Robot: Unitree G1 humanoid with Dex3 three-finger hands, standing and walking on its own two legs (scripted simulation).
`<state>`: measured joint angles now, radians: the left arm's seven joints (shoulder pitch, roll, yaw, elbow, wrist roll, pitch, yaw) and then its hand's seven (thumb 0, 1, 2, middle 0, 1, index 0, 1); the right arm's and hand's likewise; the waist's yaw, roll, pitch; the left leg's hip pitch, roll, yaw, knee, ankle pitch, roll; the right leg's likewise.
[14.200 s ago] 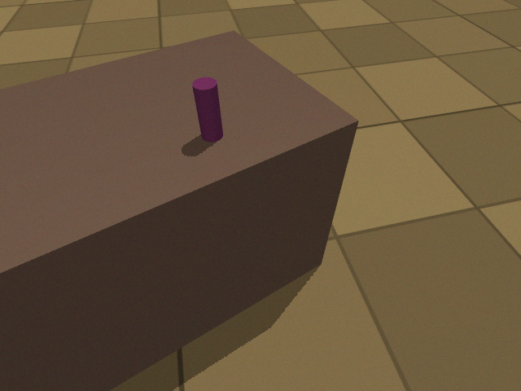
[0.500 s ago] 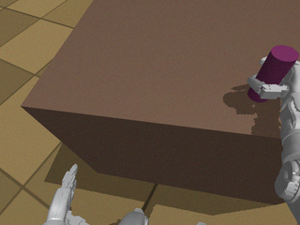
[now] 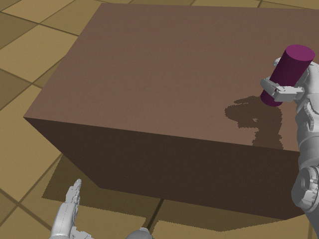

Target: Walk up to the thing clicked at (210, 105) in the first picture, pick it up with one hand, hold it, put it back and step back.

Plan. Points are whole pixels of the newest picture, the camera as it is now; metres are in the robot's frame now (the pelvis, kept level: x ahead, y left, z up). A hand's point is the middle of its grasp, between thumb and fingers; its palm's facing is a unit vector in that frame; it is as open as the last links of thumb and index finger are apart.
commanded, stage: settle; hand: right
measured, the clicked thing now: (283, 78) +0.49 -0.21 +0.13
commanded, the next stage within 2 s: lift in 0.16 s
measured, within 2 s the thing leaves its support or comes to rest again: neither
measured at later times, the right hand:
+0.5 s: hand (283, 71) +0.49 -0.20 +0.15, palm faces +0.11 +0.99 -0.02, open 8.1 cm
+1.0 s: hand (305, 71) +0.41 -0.19 +0.22, palm faces +0.12 +0.99 -0.01, open 8.1 cm
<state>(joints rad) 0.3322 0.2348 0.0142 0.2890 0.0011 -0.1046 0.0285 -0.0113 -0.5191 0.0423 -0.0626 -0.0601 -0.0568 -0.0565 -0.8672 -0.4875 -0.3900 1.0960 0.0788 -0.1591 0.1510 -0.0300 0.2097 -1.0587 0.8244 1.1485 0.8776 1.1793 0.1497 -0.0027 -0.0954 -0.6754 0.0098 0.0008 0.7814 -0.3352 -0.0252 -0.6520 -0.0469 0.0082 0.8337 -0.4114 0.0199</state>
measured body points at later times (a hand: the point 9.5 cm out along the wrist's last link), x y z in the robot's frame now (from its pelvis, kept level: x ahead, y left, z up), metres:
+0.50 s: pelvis +0.01 +0.00 +0.01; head +0.07 +0.00 +0.46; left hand +0.15 +0.27 -0.04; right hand +0.48 -0.25 +0.15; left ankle +0.02 +0.14 -0.70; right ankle -0.01 -0.13 -0.70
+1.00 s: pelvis +0.01 +0.01 +0.02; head +0.00 +0.03 +0.47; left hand +0.17 +0.26 -0.03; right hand +0.40 -0.24 +0.22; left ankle +0.02 +0.14 -0.70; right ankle -0.01 -0.13 -0.70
